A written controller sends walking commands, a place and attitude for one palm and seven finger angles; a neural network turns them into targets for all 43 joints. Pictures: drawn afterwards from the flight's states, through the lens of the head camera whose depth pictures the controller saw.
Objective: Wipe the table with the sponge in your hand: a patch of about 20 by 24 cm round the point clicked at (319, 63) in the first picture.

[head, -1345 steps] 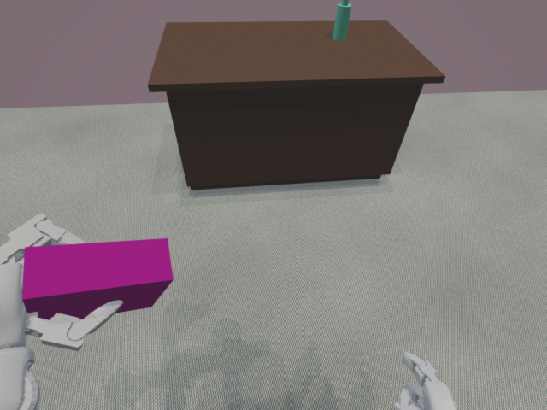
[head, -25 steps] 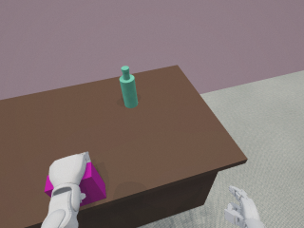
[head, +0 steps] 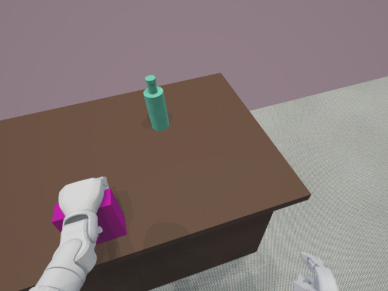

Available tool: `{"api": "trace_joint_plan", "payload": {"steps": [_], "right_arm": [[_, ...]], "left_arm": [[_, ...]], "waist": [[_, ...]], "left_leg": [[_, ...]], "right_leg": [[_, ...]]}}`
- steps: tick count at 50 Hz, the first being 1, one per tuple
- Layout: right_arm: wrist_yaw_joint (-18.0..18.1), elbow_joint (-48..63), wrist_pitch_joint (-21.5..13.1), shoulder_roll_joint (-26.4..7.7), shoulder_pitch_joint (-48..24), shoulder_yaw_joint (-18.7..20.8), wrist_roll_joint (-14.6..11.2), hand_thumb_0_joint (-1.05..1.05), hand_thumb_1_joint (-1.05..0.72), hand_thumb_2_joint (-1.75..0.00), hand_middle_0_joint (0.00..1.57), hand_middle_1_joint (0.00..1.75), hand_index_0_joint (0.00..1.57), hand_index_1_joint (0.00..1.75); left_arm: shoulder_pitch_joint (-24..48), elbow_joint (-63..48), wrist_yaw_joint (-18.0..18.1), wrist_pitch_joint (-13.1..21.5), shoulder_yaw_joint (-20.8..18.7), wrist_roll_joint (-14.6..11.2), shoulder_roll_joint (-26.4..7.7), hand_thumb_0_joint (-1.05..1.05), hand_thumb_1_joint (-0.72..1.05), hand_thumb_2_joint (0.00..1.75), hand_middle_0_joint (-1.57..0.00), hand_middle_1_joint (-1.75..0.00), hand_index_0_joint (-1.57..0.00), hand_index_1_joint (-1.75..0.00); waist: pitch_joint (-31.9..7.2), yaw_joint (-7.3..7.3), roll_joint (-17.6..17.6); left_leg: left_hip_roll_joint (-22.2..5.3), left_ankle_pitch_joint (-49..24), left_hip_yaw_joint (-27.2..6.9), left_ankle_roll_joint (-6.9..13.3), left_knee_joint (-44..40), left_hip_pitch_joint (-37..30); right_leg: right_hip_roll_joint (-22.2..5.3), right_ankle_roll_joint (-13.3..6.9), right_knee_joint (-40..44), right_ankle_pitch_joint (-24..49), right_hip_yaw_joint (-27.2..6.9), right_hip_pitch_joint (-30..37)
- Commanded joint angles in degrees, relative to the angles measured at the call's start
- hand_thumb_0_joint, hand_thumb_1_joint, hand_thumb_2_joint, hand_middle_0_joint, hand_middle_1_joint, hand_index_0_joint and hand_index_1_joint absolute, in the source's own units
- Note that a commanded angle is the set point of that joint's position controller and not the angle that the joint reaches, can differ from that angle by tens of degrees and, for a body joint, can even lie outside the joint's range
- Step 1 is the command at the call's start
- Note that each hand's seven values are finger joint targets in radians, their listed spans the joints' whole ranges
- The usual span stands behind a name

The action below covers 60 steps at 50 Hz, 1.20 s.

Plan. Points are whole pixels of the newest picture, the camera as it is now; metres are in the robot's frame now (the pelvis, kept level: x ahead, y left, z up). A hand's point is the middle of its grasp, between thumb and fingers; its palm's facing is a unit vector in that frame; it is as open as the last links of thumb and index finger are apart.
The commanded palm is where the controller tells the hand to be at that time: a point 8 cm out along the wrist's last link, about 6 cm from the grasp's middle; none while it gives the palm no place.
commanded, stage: wipe forward along the first lane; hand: left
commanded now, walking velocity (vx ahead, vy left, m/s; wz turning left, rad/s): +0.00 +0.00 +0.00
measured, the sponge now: (96, 225) +0.26 +0.28 -0.06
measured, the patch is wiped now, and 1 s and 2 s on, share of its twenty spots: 0.15 0.35 0.45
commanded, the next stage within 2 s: slide across to the middle lane in 1.22 s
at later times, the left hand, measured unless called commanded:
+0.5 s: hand (90, 190) +0.32 +0.31 -0.01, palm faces -0.12 -0.01 -0.99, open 9.3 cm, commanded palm +0.31 +0.30 +0.02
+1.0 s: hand (87, 173) +0.37 +0.34 -0.01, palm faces -0.13 +0.01 -0.99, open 9.3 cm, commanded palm +0.36 +0.33 +0.02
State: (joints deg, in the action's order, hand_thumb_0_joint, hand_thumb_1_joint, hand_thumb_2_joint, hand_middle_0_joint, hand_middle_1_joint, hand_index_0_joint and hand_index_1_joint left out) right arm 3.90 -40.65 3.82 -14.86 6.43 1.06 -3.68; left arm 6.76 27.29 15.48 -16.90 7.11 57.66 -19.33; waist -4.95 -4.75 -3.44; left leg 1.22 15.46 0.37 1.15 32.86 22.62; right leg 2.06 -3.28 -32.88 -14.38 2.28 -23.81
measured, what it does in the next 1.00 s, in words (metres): stands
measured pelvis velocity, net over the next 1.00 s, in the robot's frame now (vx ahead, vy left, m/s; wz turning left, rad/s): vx -0.01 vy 0.01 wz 0.00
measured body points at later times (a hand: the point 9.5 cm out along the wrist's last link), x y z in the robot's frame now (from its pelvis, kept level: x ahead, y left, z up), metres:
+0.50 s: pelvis -0.01 -0.01 -0.01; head +0.03 -0.03 +0.44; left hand +0.32 +0.30 +0.05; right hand +0.13 -0.27 -0.14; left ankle +0.01 +0.11 -0.73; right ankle +0.02 -0.08 -0.73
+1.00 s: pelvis -0.01 +0.01 -0.02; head +0.05 +0.00 +0.43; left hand +0.37 +0.33 +0.05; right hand +0.09 -0.26 -0.15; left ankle +0.01 +0.11 -0.73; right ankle +0.02 -0.08 -0.73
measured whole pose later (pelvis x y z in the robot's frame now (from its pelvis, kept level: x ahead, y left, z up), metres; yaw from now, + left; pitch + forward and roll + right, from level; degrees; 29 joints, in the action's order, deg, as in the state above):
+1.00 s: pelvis -0.01 +0.01 -0.02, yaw +0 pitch +14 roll -1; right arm 3.1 -41.7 4.4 -15.8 13.8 1.3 -4.4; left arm 32.6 57.3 18.0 -6.8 0.1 58.9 -29.1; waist -7.7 0.6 -2.7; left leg 0.4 17.7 -0.3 1.8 41.7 38.0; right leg 2.8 -2.7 -38.2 -14.8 3.2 -37.4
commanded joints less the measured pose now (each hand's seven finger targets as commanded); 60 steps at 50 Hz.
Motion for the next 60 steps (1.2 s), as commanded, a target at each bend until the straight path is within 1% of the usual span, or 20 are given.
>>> {"api": "trace_joint_plan", "payload": {"steps": [1,4,5,7,9,10,12,20,21,23,27,35,39,44,48,51,54,56,58,60], "right_arm": [[0.74,8.28,-2.67,-6.87,-6.19,2.29,-0.32,0.0,-0.9,-0.9,0.2,0.3,0.2,0.3],[0.75,7.92,-2.6,-7.06,-5.28,2.58,-0.41,0.0,-0.9,-0.9,0.2,0.3,0.2,0.3],[0.75,7.6,-2.48,-7.47,-4.54,2.8,-0.47,0.0,-0.9,-0.9,0.2,0.3,0.2,0.3],[0.99,7.37,-2.34,-7.5,-3.94,2.57,-0.72,0.0,-0.9,-0.9,0.2,0.3,0.2,0.3],[1.02,7.16,-2.21,-7.76,-3.35,2.53,-0.72,0.0,-0.9,-0.9,0.2,0.3,0.2,0.3],[0.93,6.95,-2.06,-8.18,-2.82,2.74,-0.74,0.0,-0.9,-0.9,0.2,0.3,0.2,0.3],[0.97,7.33,-2.03,-7.79,-2.3,2.56,-0.87,0.0,-0.9,-0.9,0.2,0.3,0.2,0.3],[1.0,6.87,-1.69,-8.65,0.6,2.86,-0.85,0.0,-0.9,-0.9,0.2,0.3,0.2,0.3],[0.95,7.32,-1.81,-8.32,0.97,2.77,-0.86,0.0,-0.9,-0.9,0.2,0.3,0.2,0.3],[0.98,6.91,-1.82,-8.52,1.42,2.8,-0.91,0.0,-0.9,-0.9,0.2,0.3,0.2,0.3],[0.9,6.63,-1.83,-8.42,2.37,2.74,-1.0,0.0,-0.9,-0.9,0.2,0.3,0.2,0.3],[0.67,5.6,-2.0,-8.86,4.87,2.98,-1.01,0.0,-0.9,-0.9,0.2,0.3,0.2,0.3],[0.21,5.46,-1.65,-8.94,5.77,3.1,-0.82,0.0,-0.9,-0.9,0.2,0.3,0.2,0.3],[-0.04,4.97,-1.39,-9.34,6.77,3.05,-0.82,0.0,-0.9,-0.9,0.2,0.3,0.2,0.3],[-0.13,4.57,-1.41,-9.46,7.66,2.92,-0.77,0.0,-0.9,-0.9,0.2,0.3,0.2,0.3],[-0.21,4.46,-1.11,-9.63,8.68,3.02,-0.61,0.0,-0.9,-0.9,0.2,0.3,0.2,0.3],[-0.43,4.59,-0.99,-9.48,9.01,2.88,-0.73,0.0,-0.9,-0.9,0.2,0.3,0.2,0.3],[-0.44,4.27,-0.87,-9.88,9.81,3.08,-0.54,0.0,-0.9,-0.9,0.2,0.3,0.2,0.3],[-0.56,4.49,-0.87,-9.53,10.03,3.08,-0.5,0.0,-0.9,-0.9,0.2,0.3,0.2,0.3],[-0.69,4.01,-0.7,-9.85,10.32,3.01,-0.45,0.0,-0.9,-0.9,0.2,0.3,0.2,0.3]], "left_arm": [[14.03,-2.17,2.16,1.42,-3.21,0.65,-8.74,0.0,0.1,1.3,-1.2,-1.6,-1.2,-1.6],[14.68,0.19,2.58,2.02,-3.17,0.72,-8.83,0.0,0.1,1.3,-1.2,-1.6,-1.2,-1.6],[14.3,1.02,2.84,2.01,-5.7,0.61,-11.29,0.0,0.1,1.3,-1.2,-1.6,-1.2,-1.6],[16.04,3.96,2.76,2.05,-5.03,0.22,-11.12,0.0,0.1,1.3,-1.2,-1.6,-1.2,-1.6],[17.8,5.47,2.68,2.39,-5.36,0.43,-12.45,0.0,0.1,1.3,-1.2,-1.6,-1.2,-1.6],[16.88,6.47,2.85,2.32,-8.01,0.65,-15.18,0.0,0.1,1.3,-1.2,-1.6,-1.2,-1.6],[19.02,7.32,2.53,2.83,-5.28,0.67,-12.78,0.0,0.1,1.3,-1.2,-1.6,-1.2,-1.6],[23.35,12.86,2.82,5.05,-9.83,0.99,-19.24,0.0,0.1,1.3,-1.2,-1.6,-1.2,-1.6],[24.03,12.72,2.8,5.48,-8.13,0.7,-17.57,0.0,0.1,1.3,-1.2,-1.6,-1.2,-1.6],[24.28,14.97,2.85,5.82,-9.6,0.78,-19.6,0.0,0.1,1.3,-1.2,-1.6,-1.2,-1.6],[29.24,16.58,2.8,6.94,-7.89,1.19,-19.09,0.0,0.1,1.3,-1.2,-1.6,-1.2,-1.6],[34.86,20.9,3.65,8.79,-9.28,1.19,-21.35,0.0,0.1,1.3,-1.2,-1.6,-1.2,-1.6],[33.16,22.91,3.88,9.01,-9.35,1.49,-21.51,0.0,0.1,1.3,-1.2,-1.6,-1.2,-1.6],[35.83,25.47,4.28,9.02,-9.81,1.71,-22.86,0.0,0.1,1.3,-1.2,-1.6,-1.2,-1.6],[40.64,26.82,4.31,9.06,-8.41,2.89,-22.97,0.0,0.1,1.3,-1.2,-1.6,-1.2,-1.6],[42.26,27.28,4.12,9.29,-9.08,2.79,-24.11,0.0,0.1,1.3,-1.2,-1.6,-1.2,-1.6],[43.27,28.67,3.87,9.06,-6.96,2.76,-21.59,0.0,0.1,1.3,-1.2,-1.6,-1.2,-1.6],[43.78,29.4,3.8,9.35,-8.99,2.67,-24.01,0.0,0.1,1.3,-1.2,-1.6,-1.2,-1.6],[45.18,29.37,3.84,9.43,-6.98,2.74,-21.75,0.0,0.1,1.3,-1.2,-1.6,-1.2,-1.6],[46.27,30.03,3.91,9.56,-8.83,2.73,-23.76,0.0,0.1,1.3,-1.2,-1.6,-1.2,-1.6]], "waist": [[-8.35,2.38,8.0],[-9.18,2.62,8.24],[-10.14,2.28,8.55],[-8.65,3.17,10.67],[-8.49,3.57,9.94],[-9.22,2.8,9.1],[-9.13,3.73,8.28],[-10.71,4.25,8.26],[-11.43,4.55,8.01],[-10.79,4.5,8.6],[-10.61,5.69,6.14],[-13.11,6.5,7.75],[-14.76,5.77,5.84],[-13.59,6.68,7.91],[-13.35,7.57,5.13],[-16.08,7.48,4.9],[-14.91,8.15,4.84],[-16.46,7.68,5.03],[-16.49,8.26,4.27],[-17.2,8.17,4.55]], "left_leg": [[0.95,-1.73,-2.2,1.72,-2.57,0.19],[0.96,-1.53,-1.61,1.82,-1.58,1.21],[1.0,-1.45,-1.94,1.73,-1.41,1.76],[1.0,-0.47,-1.51,1.95,-0.88,3.85],[1.09,0.33,-1.3,1.99,-0.34,5.17],[1.22,0.09,-1.6,1.88,-0.33,5.62],[1.11,0.47,-1.26,2.01,0.14,6.01],[0.88,1.81,-1.23,2.17,1.88,9.68],[0.83,1.74,-0.93,2.3,2.07,9.89],[0.71,2.7,-0.9,2.31,2.24,10.88],[0.5,3.63,-0.75,2.43,2.62,10.93],[0.04,3.18,-0.89,2.59,3.45,12.33],[0.07,1.73,-0.79,2.47,3.79,12.1],[-0.1,1.88,-1.07,2.61,3.93,13.23],[-0.32,2.18,-1.44,2.6,3.89,12.18],[-0.38,0.21,-1.65,2.66,4.36,11.42],[-0.64,0.61,-2.17,2.46,3.96,10.79],[-0.73,-0.6,-2.57,2.48,4.29,10.25],[-0.76,-1.06,-2.32,2.41,4.5,10.19],[-1.07,-2.01,-2.77,2.36,4.53,9.96]], "right_leg": [[-1.37,-0.02,6.17,3.35,-5.98,3.81],[-1.59,0.16,5.95,3.9,-6.31,3.42],[-1.36,-0.01,5.73,3.94,-6.92,3.9],[-1.63,0.51,5.76,3.51,-6.69,3.44],[-1.85,0.62,5.7,3.18,-7.17,3.08],[-1.58,0.32,5.4,3.08,-7.67,3.57],[-1.81,0.59,5.15,2.57,-6.72,2.4],[-1.73,0.78,4.57,0.85,-7.63,1.84],[-1.91,1.02,4.25,1.5,-7.03,2.33],[-1.97,1.1,4.73,-0.47,-7.45,1.78],[-1.97,1.09,4.57,-2.15,-6.66,-0.59],[-1.65,1.14,3.7,-0.86,-6.14,-1.02],[-1.57,0.97,3.0,1.16,-5.74,-0.81],[-1.28,1.11,2.84,1.13,-5.01,-1.98],[-1.05,0.83,2.34,-0.33,-4.22,-5.05],[-0.85,0.74,1.55,1.81,-3.88,-4.35],[-0.59,0.64,1.51,0.63,-3.02,-6.76],[-0.41,0.54,1.01,1.43,-2.75,-6.52],[-0.4,0.6,0.84,2.09,-2.63,-7.24],[-0.27,0.37,0.39,2.67,-2.53,-7.4]]}}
